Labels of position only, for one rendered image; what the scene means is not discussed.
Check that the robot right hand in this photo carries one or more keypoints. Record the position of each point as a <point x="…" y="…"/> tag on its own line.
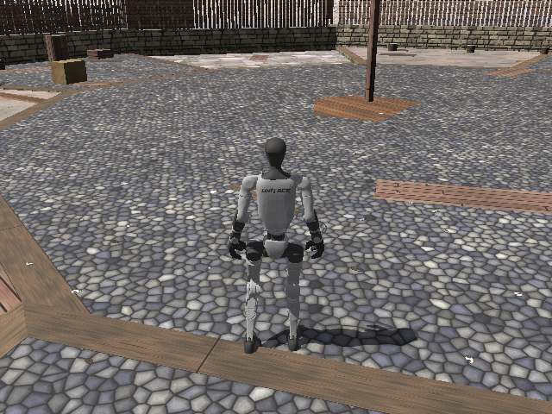
<point x="319" y="246"/>

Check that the robot right forearm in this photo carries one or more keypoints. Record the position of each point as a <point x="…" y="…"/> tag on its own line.
<point x="315" y="230"/>

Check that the robot head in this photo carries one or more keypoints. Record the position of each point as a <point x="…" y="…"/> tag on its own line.
<point x="275" y="149"/>

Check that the robot left upper arm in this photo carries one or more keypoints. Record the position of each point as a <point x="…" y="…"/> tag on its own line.
<point x="247" y="185"/>

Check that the robot left hand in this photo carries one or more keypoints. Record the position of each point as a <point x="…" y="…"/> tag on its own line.
<point x="240" y="247"/>

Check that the robot right upper arm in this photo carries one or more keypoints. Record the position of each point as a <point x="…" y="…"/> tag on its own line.
<point x="303" y="184"/>

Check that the right robot thigh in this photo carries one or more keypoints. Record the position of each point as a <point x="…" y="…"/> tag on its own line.
<point x="294" y="260"/>

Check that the robot left forearm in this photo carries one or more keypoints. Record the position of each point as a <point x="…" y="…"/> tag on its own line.
<point x="236" y="231"/>

